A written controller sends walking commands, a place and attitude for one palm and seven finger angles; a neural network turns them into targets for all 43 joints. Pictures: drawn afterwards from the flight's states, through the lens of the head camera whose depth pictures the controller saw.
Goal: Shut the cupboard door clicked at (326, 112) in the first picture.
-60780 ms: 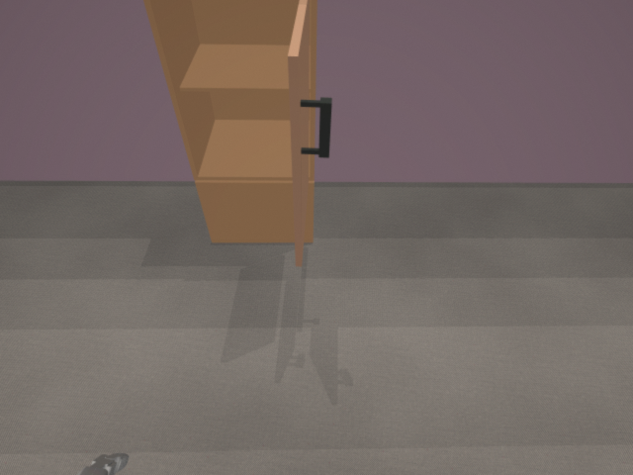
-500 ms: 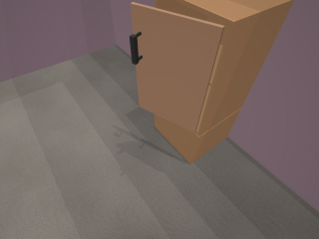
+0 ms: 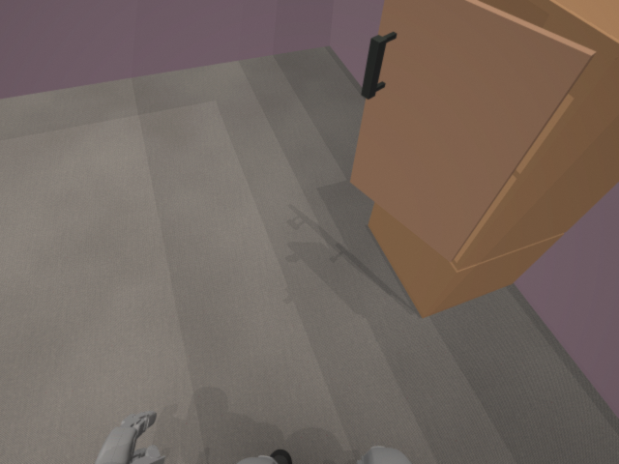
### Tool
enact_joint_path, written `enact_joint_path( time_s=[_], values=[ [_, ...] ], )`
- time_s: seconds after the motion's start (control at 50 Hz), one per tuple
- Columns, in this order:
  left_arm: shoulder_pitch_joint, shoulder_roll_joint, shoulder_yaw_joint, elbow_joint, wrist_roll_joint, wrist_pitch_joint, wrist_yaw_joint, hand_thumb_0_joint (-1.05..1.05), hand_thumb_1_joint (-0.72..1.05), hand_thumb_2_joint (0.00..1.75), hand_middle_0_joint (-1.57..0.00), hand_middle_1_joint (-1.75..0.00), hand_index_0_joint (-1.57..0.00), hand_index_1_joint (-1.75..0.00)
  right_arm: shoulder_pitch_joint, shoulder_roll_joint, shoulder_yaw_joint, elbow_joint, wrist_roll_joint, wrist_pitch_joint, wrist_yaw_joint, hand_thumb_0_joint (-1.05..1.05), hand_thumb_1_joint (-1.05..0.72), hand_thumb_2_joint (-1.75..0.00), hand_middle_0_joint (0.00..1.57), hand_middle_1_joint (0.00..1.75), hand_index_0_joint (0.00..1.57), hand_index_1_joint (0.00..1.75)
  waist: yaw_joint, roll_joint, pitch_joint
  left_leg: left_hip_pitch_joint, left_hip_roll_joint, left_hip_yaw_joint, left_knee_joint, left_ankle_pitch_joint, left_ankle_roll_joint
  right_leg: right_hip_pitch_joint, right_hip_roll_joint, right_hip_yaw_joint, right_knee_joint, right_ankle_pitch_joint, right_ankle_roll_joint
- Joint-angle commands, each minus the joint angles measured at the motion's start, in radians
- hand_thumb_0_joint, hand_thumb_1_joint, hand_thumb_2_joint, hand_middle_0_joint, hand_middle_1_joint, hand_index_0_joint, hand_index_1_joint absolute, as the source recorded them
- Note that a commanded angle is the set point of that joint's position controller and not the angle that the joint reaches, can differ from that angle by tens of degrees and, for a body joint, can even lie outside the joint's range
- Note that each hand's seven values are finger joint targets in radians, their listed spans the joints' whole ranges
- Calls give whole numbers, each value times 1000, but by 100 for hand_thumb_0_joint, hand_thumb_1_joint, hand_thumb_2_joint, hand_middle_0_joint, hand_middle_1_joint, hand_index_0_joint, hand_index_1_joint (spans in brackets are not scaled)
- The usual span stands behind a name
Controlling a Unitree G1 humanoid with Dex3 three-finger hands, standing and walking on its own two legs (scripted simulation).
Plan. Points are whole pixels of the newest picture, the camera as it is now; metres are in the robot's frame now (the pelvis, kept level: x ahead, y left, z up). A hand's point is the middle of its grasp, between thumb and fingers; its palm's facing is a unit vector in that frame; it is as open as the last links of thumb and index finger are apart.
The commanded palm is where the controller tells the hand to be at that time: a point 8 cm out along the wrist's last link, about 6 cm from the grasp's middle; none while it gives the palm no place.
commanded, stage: walk to a spot facing it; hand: left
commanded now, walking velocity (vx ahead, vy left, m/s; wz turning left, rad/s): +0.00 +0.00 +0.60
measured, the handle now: (379, 65) +0.87 -0.13 +0.02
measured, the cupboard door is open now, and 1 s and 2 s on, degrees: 21 21 21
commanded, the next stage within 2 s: none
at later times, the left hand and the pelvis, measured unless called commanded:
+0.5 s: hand out of the picture -0.04 +0.15 -0.17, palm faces +0.39 -0.88 -0.27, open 7.4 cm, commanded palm none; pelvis +0.01 -0.04 -0.01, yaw +23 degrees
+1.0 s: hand out of the picture +0.01 +0.18 -0.15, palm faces +0.62 -0.73 -0.28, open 7.4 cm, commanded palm none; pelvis +0.07 -0.04 -0.01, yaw +40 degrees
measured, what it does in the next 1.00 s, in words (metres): steps on the spot, turning left: right foot, then left foot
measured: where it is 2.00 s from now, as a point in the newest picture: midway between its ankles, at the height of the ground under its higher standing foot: (212, 420)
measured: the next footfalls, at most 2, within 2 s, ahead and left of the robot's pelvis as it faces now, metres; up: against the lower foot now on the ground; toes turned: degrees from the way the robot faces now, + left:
right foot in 0.16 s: +0.03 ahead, -0.17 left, +0.00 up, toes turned +9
left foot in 0.54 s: +0.00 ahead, +0.09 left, +0.00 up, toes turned +28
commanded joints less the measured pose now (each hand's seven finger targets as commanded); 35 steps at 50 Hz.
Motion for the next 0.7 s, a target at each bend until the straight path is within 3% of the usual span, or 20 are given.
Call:
enact_joint_path(
  time_s=[0.0, 0.06, 0.1, 0.12, 0.14, 0.16, 0.18, 0.2, 0.22, 0.26, 0.36, 0.44, 0.48, 0.5, 0.52, 0.54, 0.56, 0.58, 0.6, 0.68],
  values=[
    [56, 73, 4, -68, -6, -14, 5, 0, 90, 90, -20, -30, -20, -30, 50, -208, -56, -71, -5, -5, -2, 0, -90, -90, 20, 30, 20, 30, 4, 172, -130, 158, 223, -359, -165, -151, 95, 1, 38, -17, -124, -44, 0],
    [130, 79, 5, -58, -14, -12, 8, 0, 90, 90, -20, -30, -20, -30, 1, -211, -65, -99, -6, 6, 4, 0, -90, -90, 20, 30, 20, 30, 31, 179, -134, 58, 187, -360, -160, -171, 67, 169, 78, -43, -296, -37, -20],
    [250, 128, 19, -33, -13, -19, 12, 0, 90, 90, -20, -30, -20, -30, -57, -188, -66, -123, 5, 12, 7, 0, -90, -90, 20, 30, 20, 30, 91, 123, -138, -113, 102, -294, -81, -267, -3, 397, 54, -35, -563, 64, -42],
    [260, 195, 35, -43, 2, -30, 19, 0, 90, 90, -20, -30, -20, -30, -32, -116, -63, -128, 17, 15, 12, 0, -90, -90, 20, 30, 20, 30, 90, -109, -147, -258, -8, -149, 177, -376, -78, 481, -165, 203, -746, -87, -118],
    [168, 240, 33, -75, 9, -29, 26, 0, 90, 90, -20, -30, -20, -30, -27, -89, -63, -140, 11, 8, 10, 0, -90, -90, 20, 30, 20, 30, 78, -299, -73, -350, -82, -1, 548, -441, -122, 332, -435, 485, -833, -129, -227],
    [55, 198, 12, -101, -5, -28, 33, 0, 90, 90, -20, -30, -20, -30, -17, -147, -68, -129, -2, 12, 18, 0, -90, -90, 20, 30, 20, 30, 18, -168, -8, -270, 6, -50, 717, -407, -95, 142, -422, 351, -808, -86, -225],
    [-33, 171, 5, -127, -5, -30, 29, 0, 90, 90, -20, -30, -20, -30, 36, -116, -64, -124, -6, 21, 29, 0, -90, -90, 20, 30, 20, 30, -38, -118, -20, -226, 8, -12, 798, -341, -98, 99, -349, 231, -769, -14, -216],
    [-25, 128, 3, -127, -9, -38, 33, 0, 90, 90, -20, -30, -20, -30, 42, -104, -61, -114, -4, 23, 29, 0, -90, -90, 20, 30, 20, 30, -38, -166, -46, -238, 25, 9, 823, -321, -106, 160, -290, 204, -716, 153, -203],
    [-3, 109, -6, -113, -10, -46, 30, 0, 90, 90, -20, -30, -20, -30, 29, -118, -53, -107, -1, 17, 35, 0, -90, -90, 20, 30, 20, 30, -35, -197, -29, -256, 56, 36, 808, -286, -118, 241, -248, 85, -641, 394, -199],
    [107, 117, -2, -85, -10, -55, 31, 0, 90, 90, -20, -30, -20, -30, -18, -100, -41, -132, 8, 12, 40, 0, -90, -90, 20, 30, 20, 30, 10, -213, -75, -264, 55, 83, 711, -294, -128, 395, -240, -6, -556, 700, -185],
    [272, 156, 20, -40, -5, -50, 30, 0, 90, 90, -20, -30, -20, -30, -145, -65, -14, -158, 12, 13, 43, 0, -90, -90, 20, 30, 20, 30, 89, -227, -90, -211, 64, 162, 472, -331, -117, 530, -268, -63, -490, 876, -166],
    [265, 173, 33, -42, 1, -47, 26, 0, 90, 90, -20, -30, -20, -30, -134, -70, -11, -154, 17, 2, 43, 0, -90, -90, 20, 30, 20, 30, 83, -272, -97, -70, 60, 208, 255, -324, -90, 492, -297, -107, -429, 881, -158],
    [240, 178, 33, -47, -10, -48, 21, 0, 90, 90, -20, -30, -20, -30, -30, -103, -19, -127, 12, -8, 40, 0, -90, -90, 20, 30, 20, 30, 21, -221, -144, 134, 41, 213, 57, -144, -70, 404, -273, -174, -283, 842, -105],
    [238, 155, 27, -58, -17, -47, 17, 0, 90, 90, -20, -30, -20, -30, 44, -170, -35, -107, 7, -16, 41, 0, -90, -90, 20, 30, 20, 30, -18, -56, -203, 359, 144, 96, -15, 128, -35, 222, -231, -213, -100, 610, -55],
    [218, 79, 5, -101, -26, -45, 9, 0, 90, 90, -20, -30, -20, -30, 122, -286, -68, -93, 4, -23, 30, 0, -90, -90, 20, 30, 20, 30, -62, 283, -254, 551, 444, -297, -5, 626, 127, -99, -78, -210, 130, -192, 17],
    [138, 82, -5, -132, -17, -29, 18, 0, 90, 90, -20, -30, -20, -30, 171, -297, -68, -68, 17, -12, 19, 0, -90, -90, 20, 30, 20, 30, -82, 226, -262, 514, 494, -292, -1, 760, 196, -136, -79, -85, 214, -295, 0],
    [114, 90, -1, -146, -15, -26, 18, 0, 90, 90, -20, -30, -20, -30, 132, -270, -58, -77, 11, -10, 11, 0, -90, -90, 20, 30, 20, 30, -60, 144, -200, 427, 471, -216, -16, 604, 191, -134, -99, -64, 219, -247, -3],
    [96, 81, 6, -124, -12, -22, 19, 0, 90, 90, -20, -30, -20, -30, 78, -237, -51, -91, 7, -16, 1, 0, -90, -90, 20, 30, 20, 30, -49, 214, -172, 368, 394, -201, -22, 537, 156, -136, -97, -52, 217, -188, 2],
    [90, 94, 7, -109, -13, -19, 14, 0, 90, 90, -20, -30, -20, -30, 28, -209, -40, -107, 5, -17, -6, 0, -90, -90, 20, 30, 20, 30, -30, 195, -139, 320, 354, -166, -22, 486, 133, -127, -97, -36, 220, -128, 8],
    [116, 75, 6, -91, -16, -11, 1, 0, 90, 90, -20, -30, -20, -30, -32, -202, -35, -130, 1, -19, -9, 0, -90, -90, 20, 30, 20, 30, 9, 119, -97, 239, 297, -136, -47, 345, 111, -66, -57, -51, 85, -67, 14]
  ],
)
